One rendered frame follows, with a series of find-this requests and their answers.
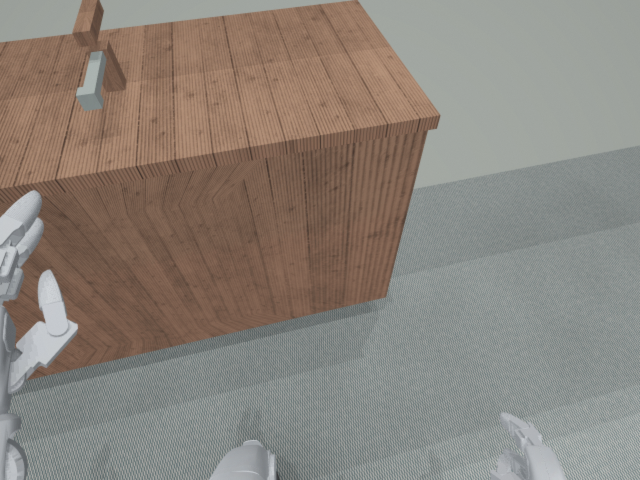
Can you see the tap lever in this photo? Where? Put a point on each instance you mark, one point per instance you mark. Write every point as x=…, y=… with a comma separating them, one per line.
x=89, y=95

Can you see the counter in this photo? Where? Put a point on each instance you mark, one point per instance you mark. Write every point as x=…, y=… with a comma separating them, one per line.
x=245, y=170

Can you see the robot right hand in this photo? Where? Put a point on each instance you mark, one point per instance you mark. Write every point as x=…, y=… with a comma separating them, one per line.
x=539, y=462

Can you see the left robot forearm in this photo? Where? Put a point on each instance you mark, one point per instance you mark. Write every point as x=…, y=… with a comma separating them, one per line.
x=13, y=460

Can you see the robot left hand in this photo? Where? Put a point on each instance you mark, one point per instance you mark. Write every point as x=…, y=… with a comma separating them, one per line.
x=20, y=233

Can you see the robot left thigh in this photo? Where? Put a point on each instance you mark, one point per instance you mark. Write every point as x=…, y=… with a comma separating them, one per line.
x=250, y=462

